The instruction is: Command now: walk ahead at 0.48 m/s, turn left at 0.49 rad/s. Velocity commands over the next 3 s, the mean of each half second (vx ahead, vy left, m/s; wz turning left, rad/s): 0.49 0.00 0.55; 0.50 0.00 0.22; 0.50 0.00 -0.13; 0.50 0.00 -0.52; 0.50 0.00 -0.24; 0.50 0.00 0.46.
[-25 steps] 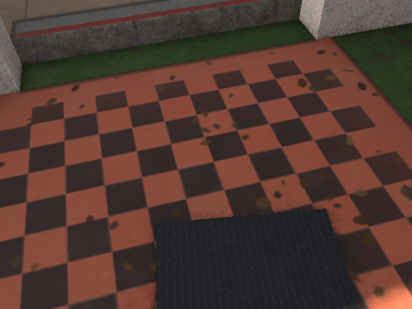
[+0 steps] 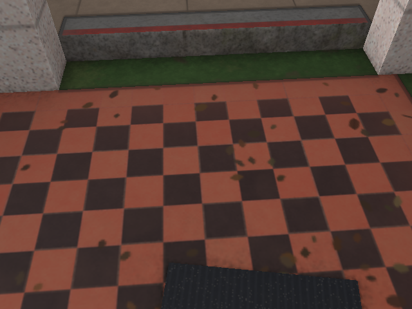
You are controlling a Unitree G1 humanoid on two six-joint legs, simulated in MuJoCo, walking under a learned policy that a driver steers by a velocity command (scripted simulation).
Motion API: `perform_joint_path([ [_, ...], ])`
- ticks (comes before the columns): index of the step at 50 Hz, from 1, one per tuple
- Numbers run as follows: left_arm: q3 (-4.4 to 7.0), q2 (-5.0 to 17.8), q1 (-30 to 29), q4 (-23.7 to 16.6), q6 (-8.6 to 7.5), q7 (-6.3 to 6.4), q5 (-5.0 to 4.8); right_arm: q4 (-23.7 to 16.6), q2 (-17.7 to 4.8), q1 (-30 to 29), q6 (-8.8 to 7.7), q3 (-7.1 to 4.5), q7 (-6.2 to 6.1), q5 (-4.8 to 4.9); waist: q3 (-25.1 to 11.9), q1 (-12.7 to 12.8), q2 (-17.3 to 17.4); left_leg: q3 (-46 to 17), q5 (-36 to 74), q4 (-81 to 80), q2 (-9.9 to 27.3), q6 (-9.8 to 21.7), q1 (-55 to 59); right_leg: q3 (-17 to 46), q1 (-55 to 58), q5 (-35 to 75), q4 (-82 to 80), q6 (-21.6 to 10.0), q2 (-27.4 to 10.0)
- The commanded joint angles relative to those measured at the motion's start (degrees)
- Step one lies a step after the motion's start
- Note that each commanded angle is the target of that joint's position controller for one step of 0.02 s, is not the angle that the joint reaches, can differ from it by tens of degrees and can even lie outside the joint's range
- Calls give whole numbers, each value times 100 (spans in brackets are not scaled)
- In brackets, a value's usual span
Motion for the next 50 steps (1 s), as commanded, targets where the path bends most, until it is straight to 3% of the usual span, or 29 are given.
perform_joint_path([
  [1,168,794,-119,-295,-100,48,19,-370,-232,-346,12,-62,61,-3,558,-185,-475,221,140,-778,69,91,35,395,-176,1880,-693,-600,-1696],
  [3,218,872,-167,-300,-89,34,49,-441,-264,-412,29,-82,79,0,540,-205,-509,374,-46,-1186,82,276,252,146,226,2470,-500,-579,-1781],
  [6,319,1132,-412,-444,-80,39,32,-467,-507,34,110,-187,43,-14,160,-364,-752,524,-841,-1416,-19,506,1339,-129,181,4750,536,-608,-2018],
  [7,313,1054,-199,-475,-44,17,5,-389,-617,1,75,-258,33,21,122,-257,-353,810,-1152,-1468,-386,632,1373,-298,378,5896,1208,-678,-1881],
  [8,350,1196,-43,-486,35,-23,5,-332,-538,210,7,-269,0,40,115,-284,-266,992,-1532,-1804,-705,769,1451,-322,566,6564,2009,-703,-1821],
  [9,407,1378,-149,-527,121,-75,-27,-173,-458,777,-69,-278,-58,22,-53,-532,-293,1036,-1433,-2378,-867,873,2064,-358,375,6448,3013,-608,-1717],
  [10,418,1405,-478,-673,171,-116,-65,133,-641,1768,-164,-382,-156,-47,-427,-1061,-64,452,-1241,-3014,-762,1084,3406,-325,-602,5422,4762,-386,-1432],
  [11,258,591,-832,-1164,156,-196,-84,201,-1213,1732,-244,-462,-205,-97,-205,-638,993,-2464,-1549,-3502,805,1710,4477,40,-3250,561,6580,-68,-445],
  [12,234,707,-1235,-1570,43,-228,-158,168,-1536,1785,-292,-507,-140,-2,-446,-563,798,-4509,-1236,-4196,1368,2231,4920,1349,-4499,-44,7381,27,43],
  [13,198,813,-1347,-1626,-70,-253,-202,119,-1481,1627,-339,-469,-166,26,-249,-407,285,-3836,-665,-4202,1550,2085,4722,1674,-4722,495,7096,-7,-423],
  [14,189,896,-1289,-1571,-142,-234,-226,112,-1210,1522,-379,-398,-192,41,-137,-260,-77,-3313,82,-4153,1360,1845,4363,1684,-4480,858,6674,-19,-572],
  [15,207,967,-1260,-1497,-140,-206,-185,55,-1026,1318,-419,-329,-231,25,-69,-89,-329,-2793,535,-4149,1085,1569,4096,1696,-4258,1047,6258,-7,-724],
  [16,206,985,-1262,-1522,-51,-223,-82,20,-835,1240,-476,-247,-277,65,-119,17,-297,-2450,1016,-4176,878,1444,3888,1726,-4019,1121,5984,66,-790],
  [18,183,905,-1326,-1573,159,-280,13,22,-835,1399,-601,-189,-304,168,-171,86,-253,-2080,1762,-4255,693,1347,3748,1665,-3849,1153,5514,230,-803],
  [20,139,834,-1645,-1709,256,-326,20,31,-991,1629,-668,-204,-313,206,-84,28,-186,-1821,2377,-4296,536,1284,3731,1506,-4024,1381,5092,354,-755],
  [22,97,823,-2155,-1947,279,-353,4,30,-997,1852,-657,-190,-306,200,5,-117,18,-1662,2595,-4308,379,1153,3743,1368,-4230,1830,4548,404,-686],
  [28,-37,752,-3128,-2393,192,-419,-64,21,-939,2169,-610,-124,-300,141,142,-548,470,-1442,2575,-4290,218,852,3908,1077,-3740,3071,2533,181,-327],
  [31,65,1064,-2664,-2323,107,-377,-79,-13,-1109,1903,-680,-129,-342,105,97,-255,509,-1518,3077,-4086,443,635,4150,1256,-2897,3058,1951,-162,-236],
  [33,203,1374,-1500,-1961,57,-270,-103,-40,-1344,1659,-686,-185,-372,11,-365,262,495,-1454,4360,-2855,427,491,4503,1263,-2014,2391,1830,-347,34],
  [34,243,1413,-656,-1698,16,-209,-94,-68,-1385,1540,-659,-200,-365,-1,-749,678,318,-1285,4077,-1709,194,421,4345,1255,-1212,2584,1460,-417,-31],
  [35,309,1731,112,-1602,-21,-134,31,-199,-1011,1733,-642,-109,-347,-4,-1408,825,-250,-1101,2258,-48,-127,397,3438,2273,-9,2288,1721,-597,-1072],
  [36,479,2287,163,-1477,-3,-210,116,-122,-358,3102,-595,11,-282,343,-2297,156,-2185,-762,-2200,2061,-1185,111,1529,5352,1523,1753,1036,-1659,-2559],
  [37,363,1664,-345,-1603,56,-309,-16,-13,-851,2648,-587,-1,-337,171,-1819,132,-969,-1178,-2043,2282,-830,240,952,5907,927,468,373,-1438,-2358],
  [38,258,1262,-949,-1709,41,-323,-70,-175,-964,1878,-587,-25,-314,142,-811,98,-397,-1112,-1414,1984,-552,217,858,4823,-51,577,251,-1275,-2126],
  [39,199,1066,-1064,-1661,17,-331,-36,-274,-941,1441,-596,-6,-287,103,-497,113,-24,-1070,-1171,1651,-377,211,927,4137,-538,1285,211,-1142,-1864],
  [40,176,1045,-923,-1549,-11,-303,-48,-342,-902,1279,-559,-3,-246,47,-341,74,-155,-1047,-1148,1360,-252,202,983,3619,-771,1950,169,-1049,-1680],
  [41,145,982,-809,-1417,-37,-283,-84,-360,-834,1303,-492,19,-198,-25,-296,-21,-340,-975,-1122,1073,-166,161,1206,3241,-1037,2246,54,-940,-1505],
  [44,149,1099,-438,-1210,-177,-297,-149,-360,-680,1201,-384,68,-113,-74,-243,-80,-475,-731,-995,565,-106,55,1129,2740,-1076,2913,-166,-990,-1379],
  [50,135,1146,19,-987,-146,-278,-206,-779,-566,-221,-408,192,-20,-40,102,147,-429,-295,438,-1078,161,-221,444,2063,-827,3042,-521,-941,-1123],
])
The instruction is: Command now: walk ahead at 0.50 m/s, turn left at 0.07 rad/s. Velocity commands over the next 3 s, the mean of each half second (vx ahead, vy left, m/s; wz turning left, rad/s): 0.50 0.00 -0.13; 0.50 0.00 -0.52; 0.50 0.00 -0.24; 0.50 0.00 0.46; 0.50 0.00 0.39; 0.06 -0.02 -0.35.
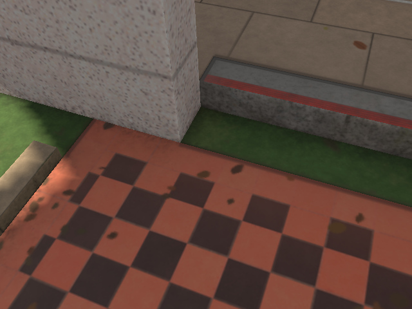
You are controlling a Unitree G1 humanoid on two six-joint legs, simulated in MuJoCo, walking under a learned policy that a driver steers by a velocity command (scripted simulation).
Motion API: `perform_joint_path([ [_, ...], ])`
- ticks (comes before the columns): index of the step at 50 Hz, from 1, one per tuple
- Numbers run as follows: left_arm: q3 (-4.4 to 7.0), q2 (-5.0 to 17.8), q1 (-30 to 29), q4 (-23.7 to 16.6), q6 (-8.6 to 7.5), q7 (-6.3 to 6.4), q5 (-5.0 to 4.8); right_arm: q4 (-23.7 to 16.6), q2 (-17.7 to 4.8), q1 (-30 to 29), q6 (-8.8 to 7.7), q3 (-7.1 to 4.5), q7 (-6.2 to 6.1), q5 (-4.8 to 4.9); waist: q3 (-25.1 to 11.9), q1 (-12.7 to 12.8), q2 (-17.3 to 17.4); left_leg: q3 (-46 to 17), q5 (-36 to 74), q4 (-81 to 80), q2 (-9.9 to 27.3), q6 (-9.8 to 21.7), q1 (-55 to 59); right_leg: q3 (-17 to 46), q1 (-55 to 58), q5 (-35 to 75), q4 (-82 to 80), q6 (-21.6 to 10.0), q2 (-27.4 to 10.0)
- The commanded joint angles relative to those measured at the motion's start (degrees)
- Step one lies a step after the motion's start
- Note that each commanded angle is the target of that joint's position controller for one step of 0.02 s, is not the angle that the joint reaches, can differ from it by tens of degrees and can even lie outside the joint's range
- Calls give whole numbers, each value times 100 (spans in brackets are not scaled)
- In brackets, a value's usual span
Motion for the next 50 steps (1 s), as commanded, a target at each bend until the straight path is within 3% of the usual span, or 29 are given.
perform_joint_path([
  [1,116,708,97,-217,-69,21,-31,-427,-173,-524,-74,32,36,26,102,-55,-650,257,776,-868,41,-108,-118,851,-24,1271,-677,-614,-1388],
  [5,112,758,418,-61,-41,50,8,-568,-177,-1096,-97,84,10,58,198,122,-649,351,1096,-1665,-43,-50,28,751,372,1593,-473,-565,-1502],
  [9,136,855,483,67,41,113,66,-662,-318,-1303,-138,44,-28,36,300,100,-617,315,539,-2150,-108,170,89,808,1012,2190,-113,-513,-1756],
  [11,156,933,379,104,104,143,70,-532,-394,-896,-186,-11,-66,14,143,-103,-630,318,176,-2463,-253,320,802,792,1049,3064,508,-415,-1757],
  [12,170,983,248,98,135,145,59,-277,-456,-161,-233,-67,-103,-5,-156,-421,-620,248,345,-2764,-283,415,1696,806,832,3342,1270,-359,-1661],
  [13,138,869,183,64,138,134,36,65,-652,744,-297,-159,-162,-83,-592,-742,-403,91,548,-2960,-120,477,2925,740,204,2681,2328,-261,-1337],
  [14,28,467,163,-120,104,97,-15,208,-1063,1439,-335,-260,-222,-205,-1174,-897,463,-812,737,-2817,977,545,4162,390,-928,157,3873,-117,-800],
  [15,-25,144,817,-169,116,151,-212,161,-1407,1418,-283,-340,-228,-169,-1482,-487,1387,-2455,1800,-2844,2157,1102,5046,163,-2458,-2120,5446,83,-149],
  [16,75,639,623,-48,173,211,-110,142,-1109,1268,-230,-329,-189,52,-1230,-615,605,-2069,1455,-3060,1920,1269,4566,560,-2828,-1851,5691,42,-418],
  [17,104,654,223,-85,178,187,-92,106,-664,923,-277,-203,-175,66,-644,-518,367,-1551,1312,-3321,1609,1117,3953,717,-2898,-1443,5581,32,-637],
  [18,114,609,61,-93,195,146,-74,126,-432,761,-323,-143,-170,26,-345,-396,246,-1147,1282,-3562,1373,858,3479,743,-2801,-1168,5325,52,-774],
  [19,139,600,-53,-93,268,96,1,162,-338,781,-364,-106,-204,26,-229,-314,265,-855,1390,-3703,1220,689,3254,734,-2728,-999,5160,83,-854],
  [21,133,420,-49,-77,419,-11,100,260,-354,928,-435,-97,-256,93,-196,-167,295,-408,1896,-3822,1057,518,3038,638,-2643,-708,5118,157,-863],
  [24,127,327,-458,-239,511,-106,117,330,-421,1107,-504,-119,-285,180,-138,-92,233,103,2451,-3957,1000,452,3050,515,-3098,-201,5134,205,-945],
  [29,22,228,-1554,-658,474,-211,88,470,-351,1378,-478,-73,-333,149,220,-232,140,869,2692,-4079,715,291,3025,150,-3287,819,3780,183,-851],
  [32,-67,173,-2119,-890,455,-231,116,605,-454,1646,-443,-74,-389,154,343,-357,108,1103,3112,-4019,839,276,3330,-223,-3068,935,2817,41,-717],
  [34,-77,258,-2274,-995,449,-216,164,668,-569,1724,-416,-91,-434,138,264,-337,125,1243,4110,-3728,978,236,3649,-419,-2788,612,2473,-157,-525],
  [36,-39,382,-2074,-986,466,-160,190,704,-744,1709,-363,-129,-521,134,41,-174,228,1377,5413,-3088,1079,192,4060,-597,-2474,61,2325,-371,-245],
  [38,59,581,-1243,-757,439,-118,179,653,-887,1595,-241,-175,-546,77,-453,199,355,1453,5935,-1664,1155,247,4071,-576,-1613,-497,2189,-661,44],
  [39,157,745,-557,-544,391,-84,208,576,-927,1500,-190,-191,-509,76,-817,520,228,1469,5141,-482,1100,268,3629,-380,-693,-539,1760,-847,124],
  [40,332,1184,124,-399,381,-35,265,408,-784,1343,-178,-157,-440,88,-1222,890,-340,1568,3103,1363,767,177,2463,775,493,-1048,1317,-1206,-644],
  [41,490,1729,-285,-576,460,-12,186,-29,-260,1408,-239,-98,-311,150,-1524,304,-1729,1143,-2216,3621,-682,-176,-240,4067,2106,-677,830,-2137,-2261],
  [42,513,1740,-216,-587,498,-1,41,-191,-678,871,-324,-136,-273,89,-1463,506,-714,-72,-1954,3854,-521,-109,-940,4406,1955,-406,348,-2259,-2375],
  [43,467,1485,-490,-545,497,51,-30,-293,-623,712,-408,-115,-251,153,-742,277,-387,-199,-1419,3410,-163,-91,-1128,3632,1329,-57,217,-2032,-2317],
  [44,379,1127,-670,-520,473,62,-34,-242,-647,828,-435,-122,-268,185,-192,-38,64,-109,-1179,2732,45,-125,-770,3089,455,677,80,-1724,-2083],
  [45,320,955,-867,-543,416,86,-25,-246,-628,812,-353,-128,-287,108,-26,-253,151,-121,-1167,2294,173,-209,-419,2634,-42,1225,46,-1500,-1757],
  [46,275,875,-968,-585,362,85,4,-235,-507,936,-231,-93,-275,12,-84,-365,70,-98,-1178,2025,196,-292,-46,2307,-316,1505,34,-1397,-1529],
  [48,278,981,-858,-562,243,47,-44,-312,-385,936,-35,-86,-203,-79,-187,-449,-128,47,-1118,1519,173,-418,200,1975,-564,2040,25,-1316,-1260],
  [50,319,1156,-654,-532,204,25,-40,-475,-336,608,31,-81,-157,-65,-165,-382,-285,176,-742,973,148,-509,123,1862,-648,2138,-17,-1177,-1097],
])
Over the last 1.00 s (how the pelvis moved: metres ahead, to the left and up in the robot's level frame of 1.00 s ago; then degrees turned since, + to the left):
0.58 0.10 0.01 23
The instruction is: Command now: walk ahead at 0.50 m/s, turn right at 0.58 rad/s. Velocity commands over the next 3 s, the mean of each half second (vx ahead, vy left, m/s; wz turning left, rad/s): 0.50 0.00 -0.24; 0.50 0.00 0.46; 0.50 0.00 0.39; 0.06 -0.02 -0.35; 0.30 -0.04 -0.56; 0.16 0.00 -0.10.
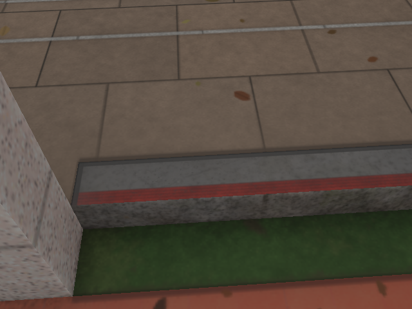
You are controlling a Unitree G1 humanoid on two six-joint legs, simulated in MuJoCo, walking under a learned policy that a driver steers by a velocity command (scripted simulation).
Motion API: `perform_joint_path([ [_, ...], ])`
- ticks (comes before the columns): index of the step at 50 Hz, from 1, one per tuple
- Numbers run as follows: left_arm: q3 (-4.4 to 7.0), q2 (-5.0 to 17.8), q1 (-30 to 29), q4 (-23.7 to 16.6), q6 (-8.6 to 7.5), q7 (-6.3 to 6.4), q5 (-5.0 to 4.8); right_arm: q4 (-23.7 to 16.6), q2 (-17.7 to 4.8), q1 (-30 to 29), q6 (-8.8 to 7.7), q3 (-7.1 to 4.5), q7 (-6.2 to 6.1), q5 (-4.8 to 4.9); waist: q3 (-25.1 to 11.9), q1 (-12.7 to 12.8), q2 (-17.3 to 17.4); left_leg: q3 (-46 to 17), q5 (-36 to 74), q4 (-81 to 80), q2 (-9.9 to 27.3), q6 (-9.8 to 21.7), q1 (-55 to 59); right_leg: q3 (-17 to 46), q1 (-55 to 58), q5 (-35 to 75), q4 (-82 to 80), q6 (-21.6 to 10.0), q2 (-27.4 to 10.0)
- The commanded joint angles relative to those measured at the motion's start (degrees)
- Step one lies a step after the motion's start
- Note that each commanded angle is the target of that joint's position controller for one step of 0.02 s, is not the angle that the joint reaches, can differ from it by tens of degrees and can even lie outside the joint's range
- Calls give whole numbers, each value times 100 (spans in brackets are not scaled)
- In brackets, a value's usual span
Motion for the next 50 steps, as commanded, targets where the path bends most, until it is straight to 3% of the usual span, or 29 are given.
perform_joint_path([
  [1,174,835,147,-335,-157,-2,-23,-294,-410,206,127,-103,55,-31,-161,-128,-147,261,535,-700,-34,-167,-143,1461,-10,2290,-902,-665,-1472],
  [5,185,869,669,-282,-149,63,-32,-531,-526,-639,142,-96,33,12,-35,245,-408,137,1238,-1702,-60,-214,-745,1771,592,1755,-958,-473,-1483],
  [7,192,864,882,-272,-134,81,-19,-683,-549,-1039,106,-73,61,33,-93,424,-325,144,1454,-2093,-180,-189,-829,1821,959,1888,-822,-437,-1465],
  [10,189,893,1081,-224,-156,109,7,-889,-514,-1409,43,1,73,97,-42,518,-473,188,1469,-2677,-312,-141,-739,1855,1286,2235,-634,-422,-1538],
  [11,167,834,1068,-210,-155,130,43,-875,-498,-1387,-6,14,114,57,-74,526,-492,249,1500,-2921,-347,-29,-591,1810,1419,2501,-568,-370,-1613],
  [14,132,885,829,-219,-220,162,65,-723,-669,-802,-84,-44,107,74,-177,218,-642,365,1202,-3473,-555,384,653,1614,1339,3602,-263,-39,-1737],
  [15,149,959,774,-212,-249,138,91,-549,-796,-298,-103,-101,48,89,-429,15,-635,456,1010,-3562,-722,532,1183,1450,1460,4589,322,38,-1675],
  [16,134,956,712,-194,-257,115,90,-307,-879,473,-155,-151,-17,74,-824,-373,-452,494,1151,-3904,-768,704,2051,1169,1364,4848,1293,136,-1454],
  [17,55,748,693,-311,-280,102,77,-159,-1143,1344,-208,-220,-88,-29,-1394,-727,-134,-401,822,-3913,64,998,3302,994,545,3590,2649,220,-1241],
  [18,-52,250,1474,-352,-290,70,-139,-53,-1858,1806,-168,-426,-93,-106,-1918,-472,1433,-3218,620,-4235,1548,1963,4674,365,-1307,11,4834,550,-181],
  [19,-50,540,1308,-304,-298,87,101,24,-1464,1438,-89,-383,26,108,-1519,-269,952,-4188,274,-4866,1562,2015,4280,629,-2081,-1659,5159,469,-286],
  [20,-46,591,788,-389,-293,57,178,-80,-1110,892,-66,-309,82,199,-686,-105,426,-3309,-103,-4878,1336,1920,3498,635,-2316,-1207,5096,456,-688],
  [21,-78,569,394,-476,-317,31,198,-122,-831,622,-78,-238,112,177,-387,-106,106,-2706,408,-5005,1041,1806,3000,541,-2296,-908,4798,492,-882],
  [22,-87,528,208,-546,-298,11,222,-86,-712,605,-99,-194,101,170,-189,-47,115,-2285,1020,-5100,792,1687,2690,472,-2237,-813,4480,546,-1031],
  [23,-108,495,194,-580,-248,-4,280,7,-655,667,-119,-162,77,195,-169,44,226,-1976,1531,-5193,572,1593,2466,411,-2048,-741,4228,629,-1108],
  [25,-180,326,203,-636,-210,-40,308,205,-837,962,-172,-215,53,254,-281,82,369,-1678,2229,-5291,396,1679,2404,246,-1916,-615,3954,796,-1117],
  [30,-300,164,-934,-1086,-173,-61,253,314,-929,1297,-139,-280,12,265,-40,-156,384,-1335,2088,-5458,69,1577,2129,-9,-2103,141,2513,1147,-1119],
  [34,-370,109,-1630,-1370,-170,-35,169,341,-1016,1590,-123,-341,9,215,-155,-400,441,-1411,2647,-5078,6,1391,2274,-12,-1752,713,1517,1169,-917],
  [37,-345,215,-1654,-1471,-209,33,122,278,-1023,1555,-100,-361,-17,167,-335,-346,455,-1698,3250,-4540,108,1236,2454,106,-1300,468,1105,1057,-775],
  [38,-346,194,-1401,-1413,-216,73,105,226,-991,1410,-73,-360,-31,128,-469,-184,527,-1759,3298,-4267,76,1151,2337,125,-859,316,993,1000,-711],
  [39,-331,189,-817,-1259,-247,133,133,131,-1021,1192,-79,-380,-47,168,-671,100,437,-1756,3562,-3795,-63,1045,2061,116,-31,494,665,926,-604],
  [40,-238,428,-338,-1138,-300,203,197,94,-990,1122,-112,-371,-24,230,-887,362,121,-1596,3357,-3031,-408,892,1789,228,743,481,214,820,-789],
  [41,-114,877,334,-1109,-340,292,343,-82,-625,1061,-154,-266,-14,341,-1428,623,-532,-1227,1915,-1727,-758,698,1079,1325,1837,50,-58,550,-2024],
  [42,-4,1339,458,-1094,-221,327,364,-240,-124,1706,-109,-131,-66,403,-1764,250,-1657,-547,-1489,-641,-1354,606,-130,3140,2536,509,-413,-60,-3465],
  [43,5,940,281,-1090,-138,291,297,-58,-624,1763,45,-198,-140,195,-1488,136,-912,-349,-1481,141,-848,611,-557,3623,1983,-819,-418,-351,-3490],
  [44,-114,423,-21,-1209,-144,244,238,-1,-746,1447,108,-244,-79,73,-861,107,-332,-406,-962,377,-622,579,-618,3083,1306,-1675,-681,-255,-3094],
  [45,-169,237,-288,-1231,-170,215,204,-65,-656,1200,118,-247,3,36,-448,21,-373,-350,-570,323,-487,506,-610,2436,777,-1430,-956,-122,-2789],
  [47,-183,167,-216,-1133,-276,235,188,-139,-516,997,186,-236,118,-34,-161,-45,-685,-228,-121,371,-333,361,-526,1455,330,-427,-1208,15,-2402],
  [50,-104,252,151,-1003,-415,187,182,-333,-342,732,260,-218,168,-30,-365,-76,-513,-91,141,1102,-392,239,-921,895,553,1216,-1016,-169,-2484],
])
Over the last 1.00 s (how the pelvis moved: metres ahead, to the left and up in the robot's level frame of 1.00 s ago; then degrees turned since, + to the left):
0.53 -0.01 -0.03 -23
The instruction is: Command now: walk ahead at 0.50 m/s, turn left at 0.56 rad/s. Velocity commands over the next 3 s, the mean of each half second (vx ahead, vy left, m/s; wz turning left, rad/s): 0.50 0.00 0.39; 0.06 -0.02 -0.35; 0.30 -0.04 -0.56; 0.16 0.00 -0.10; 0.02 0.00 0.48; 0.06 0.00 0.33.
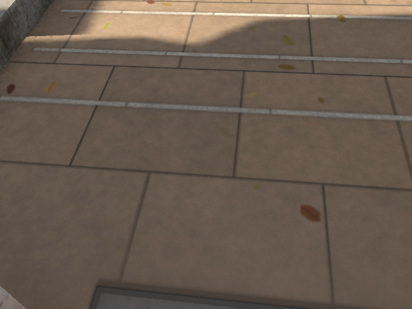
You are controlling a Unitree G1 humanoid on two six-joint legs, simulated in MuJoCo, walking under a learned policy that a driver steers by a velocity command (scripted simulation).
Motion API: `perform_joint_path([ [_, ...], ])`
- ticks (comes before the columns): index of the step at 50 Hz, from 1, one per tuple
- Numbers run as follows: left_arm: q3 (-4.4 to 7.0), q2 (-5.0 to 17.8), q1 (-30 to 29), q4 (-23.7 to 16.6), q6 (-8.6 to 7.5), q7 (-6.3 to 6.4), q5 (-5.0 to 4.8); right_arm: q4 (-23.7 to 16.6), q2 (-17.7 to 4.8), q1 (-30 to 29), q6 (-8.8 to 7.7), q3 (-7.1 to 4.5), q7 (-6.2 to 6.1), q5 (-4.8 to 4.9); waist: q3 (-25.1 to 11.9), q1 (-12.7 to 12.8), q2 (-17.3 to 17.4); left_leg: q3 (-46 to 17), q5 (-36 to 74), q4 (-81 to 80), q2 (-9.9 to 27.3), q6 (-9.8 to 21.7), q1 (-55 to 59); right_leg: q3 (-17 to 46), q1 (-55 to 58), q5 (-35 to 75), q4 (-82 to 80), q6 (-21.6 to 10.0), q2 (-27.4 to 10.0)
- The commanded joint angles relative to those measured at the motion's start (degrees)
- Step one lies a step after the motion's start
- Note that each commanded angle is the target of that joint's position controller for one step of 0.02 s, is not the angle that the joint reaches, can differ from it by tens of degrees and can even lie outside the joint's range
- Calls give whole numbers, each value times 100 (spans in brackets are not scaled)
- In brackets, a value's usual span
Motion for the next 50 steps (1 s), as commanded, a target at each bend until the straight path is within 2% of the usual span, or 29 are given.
perform_joint_path([
  [1,201,606,509,-141,-176,-33,-38,-450,-46,2,35,-25,63,-41,-134,29,-720,-132,314,922,237,-126,-1264,1217,824,1300,-959,-869,-1754],
  [6,235,579,1073,184,-203,-29,-10,-1032,80,-911,168,-82,-36,-42,202,182,-850,-277,161,2501,192,-83,-3058,867,1209,403,-1037,-871,-1938],
  [8,276,563,1661,473,-221,-52,89,-1251,398,-1190,236,-28,-257,-11,369,321,-985,-308,-493,4191,69,99,-4277,1029,1602,16,-1101,-1016,-2333],
  [10,253,484,1897,705,-268,-76,84,-1605,523,-1835,218,51,-394,-16,663,385,-760,-462,-1052,4750,103,306,-5346,910,1935,-447,-1243,-885,-2421],
  [15,192,560,2316,1312,-347,-9,60,-2280,869,-2997,69,287,-353,19,831,478,-890,42,-1833,3975,350,608,-6192,290,2514,408,-1629,-609,-2234],
  [17,168,479,2435,1560,-175,64,-53,-2709,1170,-3541,34,526,-243,31,724,489,-903,515,-1712,2878,733,768,-5562,-37,2304,988,-2174,-538,-2011],
  [18,136,459,2102,1450,-57,40,-122,-2591,1123,-3125,53,592,-129,123,523,264,-754,1157,-1013,1521,747,827,-3985,-440,1612,1603,-2555,-632,-1719],
  [19,122,417,1975,1399,-1,29,-319,-2445,1277,-2755,75,633,-32,177,91,116,-689,1283,-244,662,599,999,-1773,-561,817,3210,-2557,-606,-1639],
  [20,170,694,1896,1329,39,-51,-308,-2102,1032,-1793,166,452,-105,280,-611,-245,-1194,1543,-518,561,-43,926,-59,-643,590,6074,-1577,-676,-1493],
  [21,343,1443,1694,1190,-37,-149,-379,-1541,723,105,148,267,-203,299,-1728,-1094,-1778,1249,-353,377,-502,959,1647,-535,766,8695,106,-517,-1629],
  [22,480,1758,1429,1104,-186,-382,-578,-1237,19,979,111,35,-170,321,-2500,-1624,-1859,225,-64,-747,-264,1031,2966,-254,348,7882,1959,-92,-1233],
  [23,341,1002,1636,699,-305,-562,-710,-946,-1090,1343,-16,-278,-186,114,-3084,-1366,648,-3101,879,-2628,1795,1442,4262,187,-1491,1851,4913,375,-145],
  [24,431,744,2003,846,-378,-610,-463,-910,-1462,1131,29,-439,-232,98,-3764,-950,1173,-4901,1194,-4204,2215,982,3722,1601,-1229,-320,7055,261,456],
  [25,399,178,2022,943,-272,-540,-433,-739,-1216,390,-32,-379,-166,81,-3201,-303,612,-4722,-478,-4328,2237,864,2922,2098,-1709,39,8055,231,290],
  [26,345,-74,1852,824,-125,-447,-311,-550,-771,-119,-59,-281,-66,114,-2414,161,-277,-4283,-1763,-4308,2180,816,2145,1404,-1973,478,8016,229,-133],
  [27,301,-276,1559,780,-1,-372,-152,-265,-180,-402,-114,-126,-68,127,-1318,341,-361,-3515,-1796,-4067,1956,646,1241,1119,-2329,691,7853,203,-355],
  [28,199,-496,1321,648,133,-296,-59,-51,279,-777,-180,4,-72,214,-416,553,-98,-2633,-1634,-3913,1635,463,197,1100,-2466,795,7703,133,-417],
  [29,360,116,1189,663,264,-74,-58,-228,488,-1098,-307,97,-169,475,73,384,-232,-1802,3722,-3628,2001,585,-186,1204,-2105,69,8051,334,-103],
  [30,429,291,903,750,392,20,-79,-61,243,-770,-444,68,-176,530,-62,404,22,-1334,4715,-3449,1967,743,-84,1293,-2263,-486,7932,316,-16],
  [31,407,226,885,752,459,114,-65,135,167,-719,-492,58,-196,503,-76,616,406,-764,5090,-3428,1959,668,120,1486,-2501,-541,7545,354,57],
  [32,400,240,781,762,517,168,-168,147,310,-906,-474,90,-226,423,-156,647,737,-77,4105,-3755,1567,518,344,1307,-2616,-509,7002,241,79],
  [33,450,286,1005,709,587,203,-233,-121,269,-878,-439,111,-276,279,-455,712,916,315,4539,-4096,1845,534,668,1031,-2308,-526,6130,348,150],
  [34,470,237,984,723,639,231,-217,-286,266,-942,-406,122,-347,260,-557,636,903,421,4780,-4259,1919,602,1084,839,-2335,-454,5875,444,137],
  [35,525,325,1099,846,727,210,-184,-416,283,-903,-380,131,-430,340,-481,641,708,724,5142,-4349,1820,655,1438,617,-2425,-461,5869,431,158],
  [37,508,147,1076,819,823,183,-81,-493,82,-830,-359,99,-535,414,-394,765,480,1212,4699,-4516,1517,490,1840,409,-2550,-9,5402,377,199],
  [39,505,102,1133,824,795,172,-97,-537,87,-596,-260,109,-550,453,-326,685,386,1627,3963,-4712,1466,327,2250,253,-2645,384,5153,322,179],
  [43,564,158,604,645,905,96,-156,-723,229,-312,39,128,-590,295,331,313,892,1577,771,-5269,1794,614,1965,45,-2872,248,5080,538,-136],
  [46,576,221,333,543,969,-15,1,-851,89,-274,82,78,-700,205,514,210,521,1352,417,-5242,2201,741,2370,82,-3095,-59,4695,577,-298],
  [50,519,146,-6,229,956,-177,5,-862,9,-187,41,13,-617,262,533,-4,527,1413,744,-5061,2323,662,3061,-21,-2869,-218,3189,567,-517],
])
Over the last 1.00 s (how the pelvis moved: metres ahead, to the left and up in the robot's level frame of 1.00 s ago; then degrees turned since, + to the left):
0.50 0.03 0.00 12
